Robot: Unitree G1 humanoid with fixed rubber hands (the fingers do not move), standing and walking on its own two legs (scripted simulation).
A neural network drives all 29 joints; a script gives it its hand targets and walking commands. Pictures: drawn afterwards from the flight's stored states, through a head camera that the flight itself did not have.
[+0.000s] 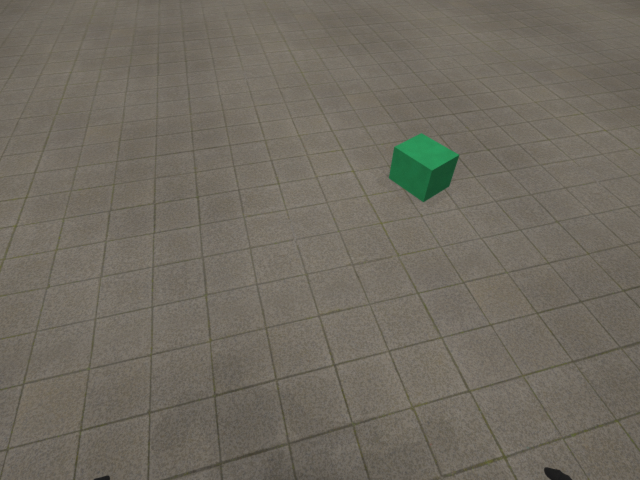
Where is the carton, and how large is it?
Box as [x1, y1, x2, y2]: [389, 133, 458, 201]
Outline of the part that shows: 421,133 394,147 389,178 422,201 424,201 448,186 458,154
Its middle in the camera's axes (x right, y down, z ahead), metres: +0.50 -0.37 +1.91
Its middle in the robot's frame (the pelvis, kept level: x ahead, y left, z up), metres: +1.61 -0.52 -0.69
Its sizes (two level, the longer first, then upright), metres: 0.235 0.195 0.190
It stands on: the floor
